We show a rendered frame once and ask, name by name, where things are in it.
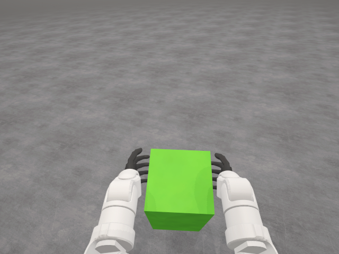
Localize right robot hand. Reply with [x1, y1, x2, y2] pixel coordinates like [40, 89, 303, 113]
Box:
[211, 153, 232, 189]

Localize carton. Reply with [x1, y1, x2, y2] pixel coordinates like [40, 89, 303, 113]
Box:
[144, 149, 215, 231]

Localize left robot hand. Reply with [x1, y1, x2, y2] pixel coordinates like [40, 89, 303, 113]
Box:
[125, 148, 150, 183]

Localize right robot forearm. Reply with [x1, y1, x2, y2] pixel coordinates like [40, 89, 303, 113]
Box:
[217, 170, 278, 254]

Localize left robot forearm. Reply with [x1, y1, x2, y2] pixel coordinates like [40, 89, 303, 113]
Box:
[84, 169, 141, 254]

